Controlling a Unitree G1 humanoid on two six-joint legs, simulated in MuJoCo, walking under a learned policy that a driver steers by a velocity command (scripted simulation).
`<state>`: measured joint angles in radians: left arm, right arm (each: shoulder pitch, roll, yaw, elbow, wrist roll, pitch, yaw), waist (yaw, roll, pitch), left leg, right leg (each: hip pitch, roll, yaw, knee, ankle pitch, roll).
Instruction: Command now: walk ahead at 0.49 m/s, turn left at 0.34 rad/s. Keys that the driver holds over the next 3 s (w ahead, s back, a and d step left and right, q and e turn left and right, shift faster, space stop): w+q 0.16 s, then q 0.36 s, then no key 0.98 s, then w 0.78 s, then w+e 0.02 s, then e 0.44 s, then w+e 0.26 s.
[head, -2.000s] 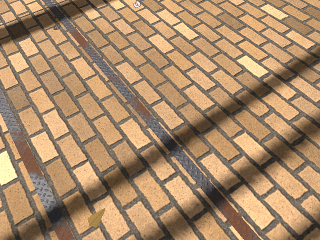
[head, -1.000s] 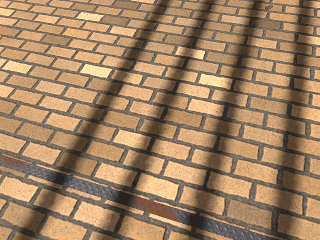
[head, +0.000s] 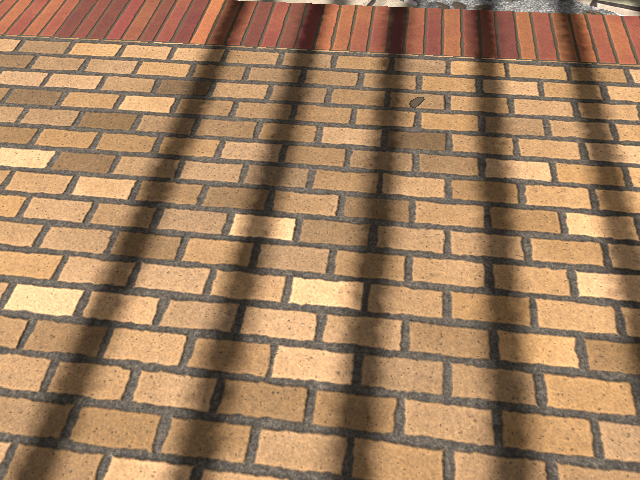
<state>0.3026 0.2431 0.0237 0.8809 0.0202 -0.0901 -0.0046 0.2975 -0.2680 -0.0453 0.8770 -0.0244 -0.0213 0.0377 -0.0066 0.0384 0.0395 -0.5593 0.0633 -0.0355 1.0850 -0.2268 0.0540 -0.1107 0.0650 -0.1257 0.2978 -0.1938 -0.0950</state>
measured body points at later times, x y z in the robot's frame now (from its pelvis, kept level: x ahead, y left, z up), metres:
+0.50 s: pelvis +0.22 +0.03 -0.01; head +0.27 +0.05 +0.43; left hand +0.27 +0.31 -0.14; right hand +0.38 -0.21 -0.14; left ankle +0.28 +0.08 -0.75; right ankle +0.26 -0.12 -0.66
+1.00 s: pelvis +0.30 -0.01 +0.00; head +0.32 -0.02 +0.45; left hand +0.30 +0.26 -0.12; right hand +0.48 -0.21 -0.14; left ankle +0.24 +0.09 -0.73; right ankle +0.33 -0.10 -0.75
